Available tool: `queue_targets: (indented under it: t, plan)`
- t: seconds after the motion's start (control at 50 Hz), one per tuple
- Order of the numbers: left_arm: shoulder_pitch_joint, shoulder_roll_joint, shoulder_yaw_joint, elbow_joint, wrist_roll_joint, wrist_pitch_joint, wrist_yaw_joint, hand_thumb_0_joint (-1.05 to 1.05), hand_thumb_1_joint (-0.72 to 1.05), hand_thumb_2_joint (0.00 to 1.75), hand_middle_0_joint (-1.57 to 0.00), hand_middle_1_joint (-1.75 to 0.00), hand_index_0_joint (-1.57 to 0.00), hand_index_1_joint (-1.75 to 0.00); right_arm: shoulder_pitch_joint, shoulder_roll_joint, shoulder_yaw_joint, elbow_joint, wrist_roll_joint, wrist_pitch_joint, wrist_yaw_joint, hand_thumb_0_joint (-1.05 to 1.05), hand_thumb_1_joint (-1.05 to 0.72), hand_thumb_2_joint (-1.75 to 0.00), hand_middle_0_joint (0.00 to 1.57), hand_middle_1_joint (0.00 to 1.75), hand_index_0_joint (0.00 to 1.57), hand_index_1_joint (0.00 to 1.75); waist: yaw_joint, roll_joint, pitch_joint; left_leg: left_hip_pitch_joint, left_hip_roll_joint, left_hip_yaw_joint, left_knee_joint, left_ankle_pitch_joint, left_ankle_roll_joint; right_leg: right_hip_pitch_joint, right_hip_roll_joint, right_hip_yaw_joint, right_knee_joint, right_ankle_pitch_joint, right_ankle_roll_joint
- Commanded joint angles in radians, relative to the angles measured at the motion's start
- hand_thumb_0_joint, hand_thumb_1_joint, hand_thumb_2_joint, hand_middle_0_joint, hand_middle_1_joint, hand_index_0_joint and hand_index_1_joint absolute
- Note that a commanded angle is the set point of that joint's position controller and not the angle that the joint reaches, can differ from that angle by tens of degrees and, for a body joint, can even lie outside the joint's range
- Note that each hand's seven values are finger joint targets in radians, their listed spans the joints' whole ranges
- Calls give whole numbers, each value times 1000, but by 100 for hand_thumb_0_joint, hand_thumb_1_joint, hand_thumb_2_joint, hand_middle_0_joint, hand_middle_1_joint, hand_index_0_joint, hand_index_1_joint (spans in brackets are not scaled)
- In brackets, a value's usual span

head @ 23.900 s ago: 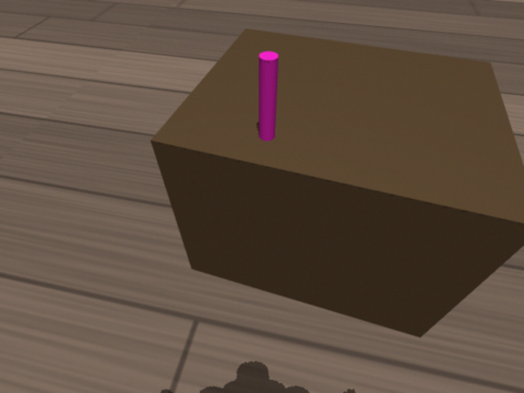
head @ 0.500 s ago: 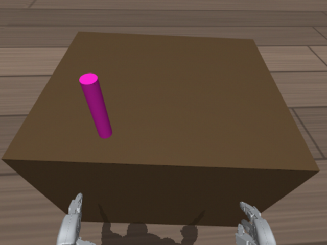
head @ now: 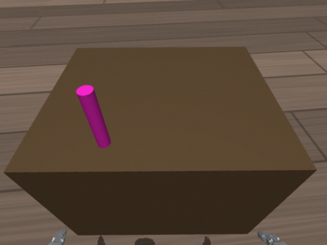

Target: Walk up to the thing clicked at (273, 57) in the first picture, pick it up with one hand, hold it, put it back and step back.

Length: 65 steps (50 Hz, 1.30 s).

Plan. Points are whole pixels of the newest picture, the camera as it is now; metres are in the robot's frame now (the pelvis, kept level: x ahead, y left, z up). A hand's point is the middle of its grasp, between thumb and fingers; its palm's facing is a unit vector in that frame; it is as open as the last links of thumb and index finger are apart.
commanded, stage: home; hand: left
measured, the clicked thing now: (95, 120) +0.45 +0.20 +0.04
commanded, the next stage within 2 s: stand in 1.70 s
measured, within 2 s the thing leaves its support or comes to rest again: neither
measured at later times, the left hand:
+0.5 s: hand out of the picture +0.02 +0.26 -0.14, palm faces -0.05 -0.93 -0.37, open 17.5 cm
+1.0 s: hand out of the picture +0.06 +0.25 -0.14, palm faces -0.05 -0.93 -0.36, open 17.6 cm
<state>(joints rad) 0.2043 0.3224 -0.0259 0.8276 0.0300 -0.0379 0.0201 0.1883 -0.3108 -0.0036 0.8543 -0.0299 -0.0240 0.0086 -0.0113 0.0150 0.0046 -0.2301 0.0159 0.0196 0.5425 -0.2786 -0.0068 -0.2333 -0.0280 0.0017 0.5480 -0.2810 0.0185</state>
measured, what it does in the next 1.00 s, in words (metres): stands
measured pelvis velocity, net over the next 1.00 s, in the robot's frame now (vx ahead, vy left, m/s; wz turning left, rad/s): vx -0.01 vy -0.01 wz -0.01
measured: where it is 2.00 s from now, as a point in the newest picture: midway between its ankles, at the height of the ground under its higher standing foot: outside the picture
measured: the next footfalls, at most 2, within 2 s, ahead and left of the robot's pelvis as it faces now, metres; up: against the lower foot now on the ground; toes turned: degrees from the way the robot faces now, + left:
none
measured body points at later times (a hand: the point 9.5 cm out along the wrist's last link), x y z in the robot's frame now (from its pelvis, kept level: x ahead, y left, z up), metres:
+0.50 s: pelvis -0.03 +0.00 +0.01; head -0.04 -0.01 +0.46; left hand +0.02 +0.30 -0.12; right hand +0.02 -0.31 -0.13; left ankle +0.01 +0.12 -0.73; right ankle +0.01 -0.13 -0.73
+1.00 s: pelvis -0.01 -0.01 +0.01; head -0.02 -0.01 +0.46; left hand +0.06 +0.30 -0.11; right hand +0.05 -0.31 -0.12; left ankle +0.01 +0.12 -0.73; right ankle +0.01 -0.13 -0.73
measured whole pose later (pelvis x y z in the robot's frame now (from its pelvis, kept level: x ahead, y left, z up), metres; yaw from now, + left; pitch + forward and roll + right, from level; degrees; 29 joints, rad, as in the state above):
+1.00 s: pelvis -0.01 -0.01 +0.01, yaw -1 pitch -3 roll +0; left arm 0.13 0.35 -0.03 1.14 0.01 -0.01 0.00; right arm 0.14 -0.36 0.02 1.12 -0.01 -0.01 0.01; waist 0.00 0.01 0.04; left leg -0.13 0.03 0.03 0.35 -0.17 -0.02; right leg -0.14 -0.01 0.01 0.37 -0.17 0.01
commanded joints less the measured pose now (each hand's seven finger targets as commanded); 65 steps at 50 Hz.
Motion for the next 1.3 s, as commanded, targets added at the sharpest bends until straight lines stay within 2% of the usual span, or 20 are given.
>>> queue_targets:
  t: [0.0, 0.1, 0.2, 0.24, 0.26, 0.3, 0.34, 0.38, 0.42, 0.48, 0.5, 0.58, 0.72, 0.86, 0.94, 1.06, 1.18, 1.2, 1.26, 1.28]
  plan:
    - [-75, 204, 49, 0, -3, -25, 3, 0, -59, 3, -4, -5, -4, -5, -58, -191, -47, -10, 3, -20, -1, 0, -90, -90, 20, 30, 20, 30, 1, -9, -31, 33, 85, -96, -139, 180, 34, 20, -83, 71, -134, 179, -54]
    - [-88, 240, 39, 99, -7, -16, 1, 0, -59, 3, -4, -4, -4, -4, -76, -222, -36, 81, 9, -11, -2, 0, -90, -90, 20, 30, 20, 30, 7, -16, -32, 78, 87, -98, -171, 179, 29, 44, -92, 86, -183, 194, -54]
    - [-96, 278, 37, 172, -10, -2, -1, 0, -58, 4, -5, -5, -5, -5, -76, -242, -30, 148, 9, 4, 1, 0, -89, -90, 20, 30, 20, 30, 9, -27, 57, 40, 76, -101, -230, 4, 26, -12, -87, 111, -271, -67, -49]
    - [-99, 278, 36, 190, -11, 1, -5, 0, -56, 5, -5, -5, -5, -5, -56, -251, -30, 165, 8, 3, 2, 0, -89, -90, 20, 30, 20, 30, -1, -9, 27, 53, 84, -107, -245, -5, 30, 4, -87, 110, -269, -58, -49]
    - [-91, 285, 37, 196, -11, -1, -4, 0, -55, 6, -5, -5, -5, -5, -72, -252, -30, 169, 8, 2, 2, 0, -89, -90, 20, 30, 20, 30, 13, -21, 17, 64, 84, -106, -238, 13, 29, 14, -88, 112, -274, -47, -51]
    - [-91, 281, 37, 214, -13, 0, -7, 0, -55, 5, -5, -5, -5, -5, -55, -250, -27, 181, 7, 1, 2, 0, -89, -90, 20, 30, 20, 30, 4, -17, 19, 63, 86, -108, -251, 1, 31, 15, -88, 115, -272, -44, -49]
    - [-88, 279, 37, 224, -15, 1, -8, 0, -56, 5, -5, -5, -5, -5, -65, -256, -27, 187, 6, 0, 0, 0, -89, -90, 20, 30, 20, 30, 12, -11, 23, 38, 87, -110, -262, -13, 29, 30, -86, 115, -273, -41, -47]
    - [-75, 286, 41, 236, -13, 5, -9, 0, -56, 5, -5, -5, -5, -5, -64, -264, -29, 195, 7, 2, -1, 0, -89, -90, 20, 30, 20, 30, 15, -3, 70, 23, 84, -118, -273, -88, 29, -15, -76, 115, -284, -103, -44]
    - [-70, 276, 41, 243, -16, 7, -10, 0, -58, 4, -5, -5, -5, -5, -62, -263, -29, 194, 9, 1, -2, 0, -89, -90, 20, 30, 20, 30, 18, 4, 37, 21, 96, -126, -284, -80, 33, 24, -77, 107, -262, -52, -47]
    - [-65, 273, 45, 251, -15, 10, -12, 0, -57, 4, -5, -5, -5, -5, -61, -262, -29, 197, 9, 0, -5, 0, -89, -90, 20, 30, 20, 30, 19, 10, 48, -2, 98, -133, -300, -119, 31, 23, -72, 108, -257, -58, -47]
    - [-68, 269, 45, 251, -15, 7, -13, 0, -57, 5, -5, -5, -5, -5, -66, -264, -28, 196, 10, -3, -6, 0, -89, -90, 20, 30, 20, 30, 19, 12, 32, 13, 98, -129, -292, -81, 31, 36, -76, 111, -256, -21, -47]
    - [-83, 268, 46, 254, -15, 5, -12, 0, -58, 4, -5, -5, -5, -5, -51, -253, -28, 203, 13, 0, -5, 0, -89, -90, 20, 30, 20, 30, 8, -40, 34, 48, 91, -114, -262, -27, 33, 9, -89, 128, -284, -50, -48]
    - [-93, 261, 48, 255, -17, 6, -10, 0, -57, 5, -5, -5, -5, -5, -62, -255, -26, 203, 16, 3, -7, 0, -89, -90, 20, 30, 20, 30, 7, -24, 36, 54, 94, -111, -263, -16, 32, 12, -84, 119, -283, -21, -45]
    - [-109, 251, 46, 254, -18, 4, -11, 0, -59, 3, -4, -4, -4, -4, -78, -256, -21, 204, 18, -6, -13, 0, -89, -90, 20, 30, 20, 30, 9, -16, -23, 99, 110, -101, -259, 131, 26, 83, -96, 112, -256, 173, -42]
    - [-113, 247, 44, 258, -20, 9, -10, 0, -60, 3, -4, -4, -4, -4, -88, -258, -22, 212, 18, -4, -14, 0, -89, -90, 20, 30, 20, 30, 12, -12, -2, 100, 111, -99, -269, 117, 23, 75, -90, 102, -262, 142, -38]
    - [-122, 249, 49, 257, -21, 6, -11, 0, -58, 4, -5, -5, -5, -5, -89, -256, -22, 217, 19, -7, -15, 0, -89, -90, 20, 30, 20, 30, 11, -16, -16, 113, 112, -91, -274, 161, 20, 99, -96, 105, -262, 202, -35]
    - [-132, 247, 51, 261, -18, 12, -12, 0, -58, 4, -5, -5, -5, -5, -103, -254, -25, 218, 18, -4, -16, 0, -90, -90, 20, 30, 20, 30, 10, -19, 12, 111, 110, -91, -288, 101, 14, 73, -88, 99, -271, 129, -37]
    - [-135, 244, 52, 259, -17, 12, -12, 0, -58, 4, -5, -5, -5, -5, -104, -260, -28, 218, 16, -4, -16, 0, -90, -90, 20, 30, 20, 30, 10, -11, 8, 108, 110, -89, -287, 86, 16, 78, -90, 103, -277, 137, -37]
    - [-141, 249, 52, 253, -18, 5, -10, 0, -60, 3, -4, -4, -4, -4, -103, -258, -29, 216, 17, -5, -15, 0, -90, -90, 20, 30, 20, 30, 6, -24, -29, 139, 114, -85, -268, 180, 17, 98, -97, 103, -270, 213, -36]
    - [-141, 249, 53, 254, -19, 6, -10, 0, -59, 3, -4, -4, -4, -4, -100, -255, -27, 219, 16, -4, -15, 0, -90, -90, 20, 30, 20, 30, 6, -27, -18, 130, 111, -82, -273, 157, 17, 95, -97, 105, -275, 210, -34]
